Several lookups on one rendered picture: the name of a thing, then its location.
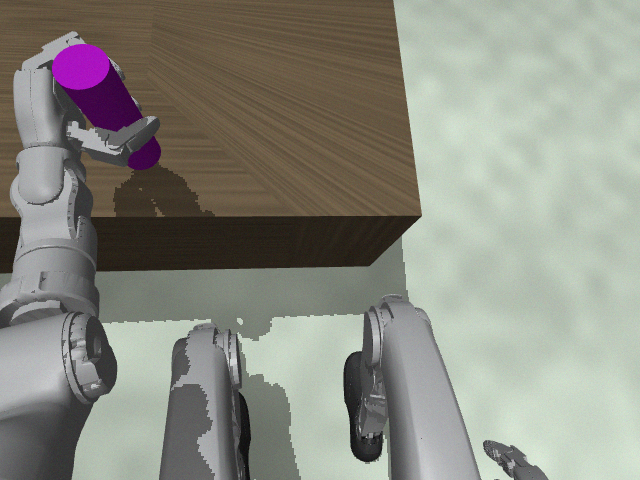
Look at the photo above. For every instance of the right robot foot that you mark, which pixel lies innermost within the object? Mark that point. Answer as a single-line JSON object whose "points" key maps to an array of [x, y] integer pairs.
{"points": [[364, 449]]}

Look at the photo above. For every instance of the left robot hand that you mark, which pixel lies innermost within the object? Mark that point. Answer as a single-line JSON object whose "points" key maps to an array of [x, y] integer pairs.
{"points": [[47, 116]]}

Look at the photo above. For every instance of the can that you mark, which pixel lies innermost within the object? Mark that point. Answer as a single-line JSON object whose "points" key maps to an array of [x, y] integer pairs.
{"points": [[86, 74]]}

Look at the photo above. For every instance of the right robot hand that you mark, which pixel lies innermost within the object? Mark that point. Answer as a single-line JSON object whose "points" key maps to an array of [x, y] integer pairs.
{"points": [[513, 461]]}

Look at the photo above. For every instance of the left robot arm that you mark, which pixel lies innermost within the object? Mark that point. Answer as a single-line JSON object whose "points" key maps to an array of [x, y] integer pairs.
{"points": [[55, 359]]}

